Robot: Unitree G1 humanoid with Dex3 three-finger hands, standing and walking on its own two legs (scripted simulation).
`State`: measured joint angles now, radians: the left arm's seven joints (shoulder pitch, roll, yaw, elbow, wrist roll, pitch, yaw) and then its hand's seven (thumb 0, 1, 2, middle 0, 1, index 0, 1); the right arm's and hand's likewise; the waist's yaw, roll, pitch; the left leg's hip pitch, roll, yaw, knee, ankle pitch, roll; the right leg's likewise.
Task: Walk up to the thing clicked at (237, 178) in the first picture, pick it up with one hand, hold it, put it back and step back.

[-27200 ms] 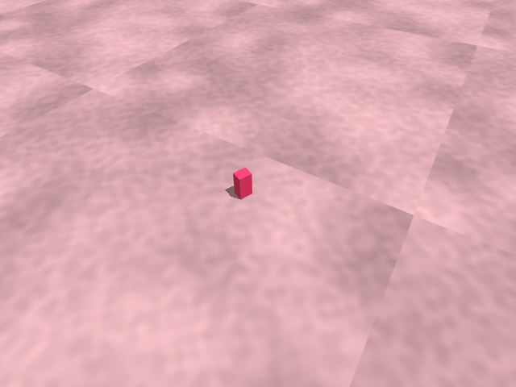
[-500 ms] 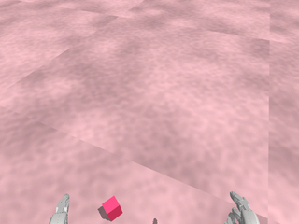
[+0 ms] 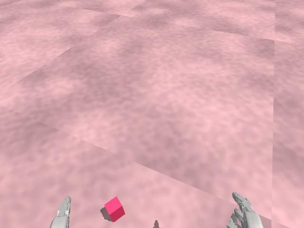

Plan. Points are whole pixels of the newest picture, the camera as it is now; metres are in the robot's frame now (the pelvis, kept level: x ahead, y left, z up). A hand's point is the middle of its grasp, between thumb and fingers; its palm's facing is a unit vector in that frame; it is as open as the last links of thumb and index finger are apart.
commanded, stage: home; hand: left
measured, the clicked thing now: (115, 209) +0.40 +0.21 -0.65
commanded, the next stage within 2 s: stand in 0.70 s
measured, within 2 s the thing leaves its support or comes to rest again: neither
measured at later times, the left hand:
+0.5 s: hand out of the picture +0.17 +0.18 -0.05, palm faces +0.10 -0.95 -0.28, open 17.7 cm
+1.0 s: hand out of the picture +0.17 +0.17 -0.05, palm faces +0.11 -0.95 -0.28, open 15.8 cm
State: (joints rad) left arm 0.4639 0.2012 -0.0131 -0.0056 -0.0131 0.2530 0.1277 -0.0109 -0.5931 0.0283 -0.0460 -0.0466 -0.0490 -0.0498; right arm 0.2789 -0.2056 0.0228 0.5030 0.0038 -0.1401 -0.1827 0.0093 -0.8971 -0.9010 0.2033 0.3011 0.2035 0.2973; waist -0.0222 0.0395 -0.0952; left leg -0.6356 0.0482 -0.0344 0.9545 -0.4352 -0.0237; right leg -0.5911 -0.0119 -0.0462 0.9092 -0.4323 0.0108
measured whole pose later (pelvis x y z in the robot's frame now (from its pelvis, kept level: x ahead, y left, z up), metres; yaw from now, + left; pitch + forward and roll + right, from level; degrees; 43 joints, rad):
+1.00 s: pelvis +0.00 -0.01 +0.00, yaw +0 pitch +7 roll -2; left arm 0.46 0.20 -0.01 0.00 -0.01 0.25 0.13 -0.01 -0.35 0.28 -0.14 -0.19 -0.15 -0.20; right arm 0.28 -0.21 0.02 0.51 0.00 -0.14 -0.19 0.01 -0.90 -0.90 0.20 0.30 0.20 0.30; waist -0.02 0.04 -0.10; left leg -0.63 0.05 -0.04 0.96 -0.44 -0.03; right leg -0.59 -0.01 -0.05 0.92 -0.44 0.00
